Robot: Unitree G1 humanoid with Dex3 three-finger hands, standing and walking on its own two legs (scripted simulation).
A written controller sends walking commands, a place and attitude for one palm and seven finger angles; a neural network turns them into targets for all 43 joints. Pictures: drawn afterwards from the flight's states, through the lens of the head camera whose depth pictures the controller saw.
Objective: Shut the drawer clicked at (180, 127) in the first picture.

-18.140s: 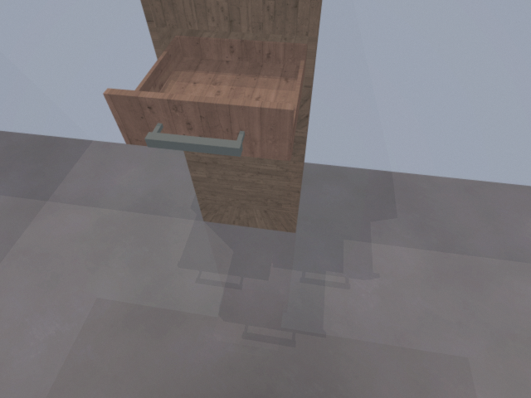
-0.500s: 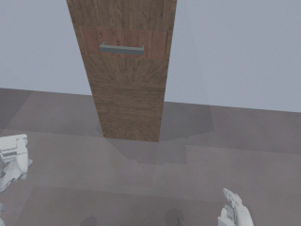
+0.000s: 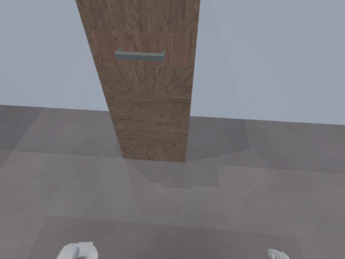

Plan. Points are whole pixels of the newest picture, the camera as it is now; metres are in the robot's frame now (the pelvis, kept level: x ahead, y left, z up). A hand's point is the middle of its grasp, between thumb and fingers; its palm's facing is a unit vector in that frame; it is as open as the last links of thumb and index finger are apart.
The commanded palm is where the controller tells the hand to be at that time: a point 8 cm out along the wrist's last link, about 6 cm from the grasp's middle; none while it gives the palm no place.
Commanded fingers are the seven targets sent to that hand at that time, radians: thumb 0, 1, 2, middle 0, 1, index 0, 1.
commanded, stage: let the arm hang, fingers relaxed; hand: left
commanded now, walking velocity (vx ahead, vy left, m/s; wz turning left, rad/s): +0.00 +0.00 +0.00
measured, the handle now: (140, 53) +0.83 +0.15 +0.06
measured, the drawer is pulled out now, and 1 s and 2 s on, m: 0.00 0.00 0.00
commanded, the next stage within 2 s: look to check the result in 0.88 s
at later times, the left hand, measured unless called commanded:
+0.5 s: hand out of the picture -0.06 +0.17 -0.16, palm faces +0.04 -0.98 -0.21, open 6.6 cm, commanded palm none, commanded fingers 0.00 0.90 0.90 -0.20 -0.30 -0.20 -0.30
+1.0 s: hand out of the picture -0.01 +0.14 -0.16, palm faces +0.05 -0.98 -0.17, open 7.3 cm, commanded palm none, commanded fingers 0.00 0.90 0.90 -0.20 -0.30 -0.20 -0.30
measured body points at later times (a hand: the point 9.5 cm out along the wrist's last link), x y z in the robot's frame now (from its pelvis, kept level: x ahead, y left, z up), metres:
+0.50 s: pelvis +0.00 -0.01 +0.01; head +0.02 -0.02 +0.46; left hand -0.06 +0.22 -0.14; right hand -0.01 -0.21 -0.15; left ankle +0.06 +0.10 -0.73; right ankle -0.03 -0.12 -0.73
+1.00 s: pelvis +0.01 -0.02 +0.01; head +0.03 -0.02 +0.46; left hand -0.01 +0.19 -0.15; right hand -0.01 -0.22 -0.15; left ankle +0.06 +0.10 -0.73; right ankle -0.03 -0.12 -0.73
